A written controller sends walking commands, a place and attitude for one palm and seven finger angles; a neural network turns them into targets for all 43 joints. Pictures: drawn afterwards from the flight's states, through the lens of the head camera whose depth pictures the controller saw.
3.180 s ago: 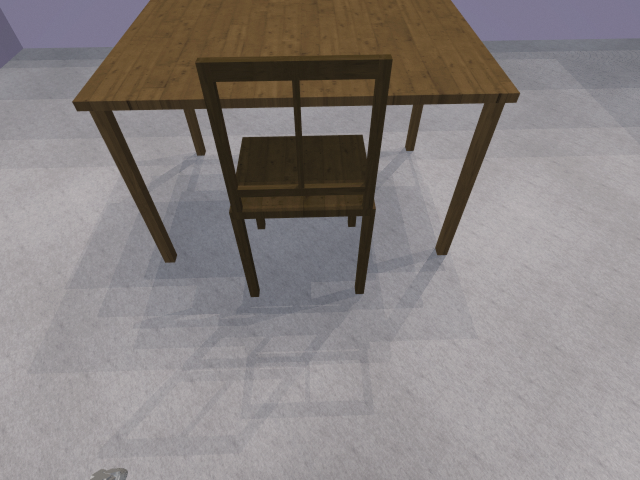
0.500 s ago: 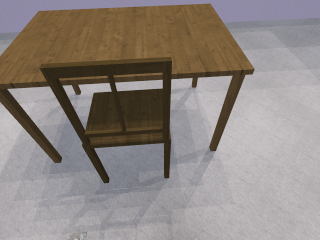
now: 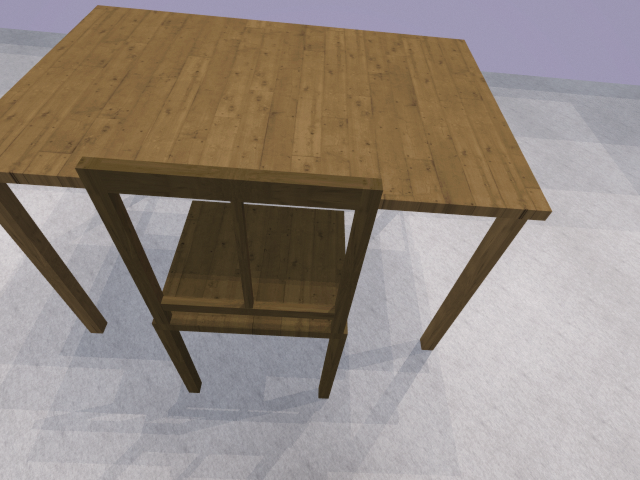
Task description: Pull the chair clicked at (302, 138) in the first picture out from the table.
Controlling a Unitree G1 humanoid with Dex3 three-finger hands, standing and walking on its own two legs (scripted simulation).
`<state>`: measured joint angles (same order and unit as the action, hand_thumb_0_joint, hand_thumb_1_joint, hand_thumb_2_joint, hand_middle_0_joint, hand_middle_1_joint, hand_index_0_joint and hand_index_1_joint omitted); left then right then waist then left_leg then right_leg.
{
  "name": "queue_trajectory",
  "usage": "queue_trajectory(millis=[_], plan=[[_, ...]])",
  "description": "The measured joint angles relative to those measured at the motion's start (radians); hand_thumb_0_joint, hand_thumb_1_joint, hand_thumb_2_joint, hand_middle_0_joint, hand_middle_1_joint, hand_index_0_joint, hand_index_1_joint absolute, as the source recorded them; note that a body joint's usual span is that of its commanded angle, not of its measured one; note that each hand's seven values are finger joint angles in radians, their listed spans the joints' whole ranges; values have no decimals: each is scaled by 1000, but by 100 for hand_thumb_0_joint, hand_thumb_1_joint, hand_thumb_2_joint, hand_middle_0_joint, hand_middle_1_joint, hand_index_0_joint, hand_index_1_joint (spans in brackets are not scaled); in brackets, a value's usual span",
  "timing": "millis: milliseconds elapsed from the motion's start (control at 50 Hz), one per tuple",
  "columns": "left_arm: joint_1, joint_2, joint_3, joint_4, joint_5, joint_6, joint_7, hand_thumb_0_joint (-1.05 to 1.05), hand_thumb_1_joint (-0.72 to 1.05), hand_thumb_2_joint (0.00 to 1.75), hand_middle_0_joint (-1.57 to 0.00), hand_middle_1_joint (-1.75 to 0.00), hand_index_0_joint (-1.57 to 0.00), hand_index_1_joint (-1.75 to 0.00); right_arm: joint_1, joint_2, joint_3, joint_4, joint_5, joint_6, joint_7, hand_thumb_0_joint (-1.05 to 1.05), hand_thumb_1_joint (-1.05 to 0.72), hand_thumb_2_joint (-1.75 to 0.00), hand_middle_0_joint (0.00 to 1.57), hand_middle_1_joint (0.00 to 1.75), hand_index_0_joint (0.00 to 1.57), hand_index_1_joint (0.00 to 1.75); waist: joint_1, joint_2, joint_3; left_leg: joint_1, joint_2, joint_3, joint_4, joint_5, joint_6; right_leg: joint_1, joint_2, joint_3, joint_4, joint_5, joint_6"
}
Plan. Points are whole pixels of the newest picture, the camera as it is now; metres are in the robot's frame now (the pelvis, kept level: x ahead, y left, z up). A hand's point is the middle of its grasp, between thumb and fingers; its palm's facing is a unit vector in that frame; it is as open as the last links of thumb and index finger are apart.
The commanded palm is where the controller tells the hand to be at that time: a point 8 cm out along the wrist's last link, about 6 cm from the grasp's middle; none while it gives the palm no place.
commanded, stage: come to a stop and stand still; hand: left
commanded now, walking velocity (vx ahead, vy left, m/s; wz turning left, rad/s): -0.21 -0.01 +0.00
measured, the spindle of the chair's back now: (244, 259) +0.46 +0.17 -0.08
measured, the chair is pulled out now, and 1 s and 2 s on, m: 0.00 0.00 0.00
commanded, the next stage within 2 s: look again from close up in 1.14 s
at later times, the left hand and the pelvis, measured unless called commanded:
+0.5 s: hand out of the picture +0.00 +0.17 -0.16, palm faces +0.10 -0.97 -0.24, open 7.4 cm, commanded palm none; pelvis -0.03 -0.03 +0.00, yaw +1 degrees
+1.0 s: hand out of the picture -0.08 +0.18 -0.17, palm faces +0.05 -0.99 -0.15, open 7.4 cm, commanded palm none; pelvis -0.07 +0.02 +0.01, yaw +0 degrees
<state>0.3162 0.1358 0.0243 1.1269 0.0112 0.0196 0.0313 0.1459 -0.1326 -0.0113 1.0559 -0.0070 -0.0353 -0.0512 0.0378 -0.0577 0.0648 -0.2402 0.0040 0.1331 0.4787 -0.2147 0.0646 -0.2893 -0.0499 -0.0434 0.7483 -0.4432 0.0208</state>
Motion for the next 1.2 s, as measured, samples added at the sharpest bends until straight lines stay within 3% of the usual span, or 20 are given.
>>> queue_trajectory(millis=[160,180,220,280,340,400,480,560,700,780,860,1200], plan=[[-55,19,15,-74,8,13,5,1,91,90,-20,-29,-20,-29,-31,-12,-25,-12,-3,46,16,0,-93,-89,20,30,20,30,-2,35,15,-8,20,-12,14,1,-35,16,-10,3,-108,120,-1],[-53,27,16,-83,10,7,6,1,91,90,-20,-29,-20,-29,-28,-12,-28,-14,-2,50,19,0,-92,-89,20,30,20,30,-2,31,10,-21,18,-9,37,-8,-43,37,-13,11,-165,179,-4],[-59,28,15,-80,15,-1,8,1,91,90,-20,-29,-20,-29,-26,-22,-36,-15,4,60,27,0,-92,-89,20,30,20,30,-7,53,7,-43,29,-22,83,-49,-60,39,0,7,-172,154,-12],[-63,23,7,-82,17,-3,2,1,91,90,-20,-29,-20,-29,-7,-40,-46,-15,2,83,33,1,-92,-89,20,30,20,30,-18,76,-9,-80,7,-72,212,-200,-72,41,6,-4,-191,157,-26],[-73,18,9,-93,16,-7,1,1,91,90,-20,-30,-20,-29,14,-56,-50,-11,2,87,36,1,-91,-89,20,30,20,30,-17,81,-13,-107,-13,-99,364,-237,-83,47,3,-5,-230,189,-31],[-82,18,15,-110,18,-11,2,1,91,90,-20,-30,-21,-30,37,-69,-53,-10,0,92,38,1,-91,-89,20,30,20,30,-13,77,-12,-104,-21,-106,416,-248,-95,46,-6,-6,-256,213,-26],[-87,30,23,-126,21,-8,0,1,91,90,-20,-30,-21,-30,58,-74,-51,-16,1,90,40,1,-91,-89,20,30,20,30,-3,59,-12,-57,-15,-104,309,-240,-95,31,-23,-3,-270,238,-13],[-78,47,30,-117,14,10,-4,1,91,90,-20,-30,-21,-30,84,-72,-38,-26,0,61,39,1,-91,-89,20,30,20,30,-8,54,-30,50,7,-112,26,-108,-75,-11,-20,-3,-230,237,13],[-79,75,28,-66,10,31,-10,1,91,90,-20,-29,-20,-29,121,-8,3,15,-10,49,26,1,-91,-89,20,30,20,30,-10,5,-45,58,-29,-102,-26,-46,-31,-7,-4,27,-125,110,-8],[-61,56,12,-35,6,4,-7,1,91,90,-20,-29,-20,-29,116,-8,6,48,-2,43,16,2,-93,-89,20,30,20,30,-5,12,-44,50,-44,-84,-25,-42,-27,73,0,40,-263,182,1],[-45,22,-8,1,2,-6,-8,1,91,90,-20,-29,-20,-29,105,-20,5,63,5,34,19,2,-93,-89,20,30,20,30,-25,47,-34,67,-34,-84,-54,-22,-24,99,10,39,-314,217,11],[-6,-13,-16,25,6,-15,-2,1,91,90,-20,-29,-20,-29,145,14,12,93,4,27,23,1,-91,-89,20,30,20,30,-27,38,-40,71,-44,-87,-101,15,-19,99,2,36,-350,246,13]])
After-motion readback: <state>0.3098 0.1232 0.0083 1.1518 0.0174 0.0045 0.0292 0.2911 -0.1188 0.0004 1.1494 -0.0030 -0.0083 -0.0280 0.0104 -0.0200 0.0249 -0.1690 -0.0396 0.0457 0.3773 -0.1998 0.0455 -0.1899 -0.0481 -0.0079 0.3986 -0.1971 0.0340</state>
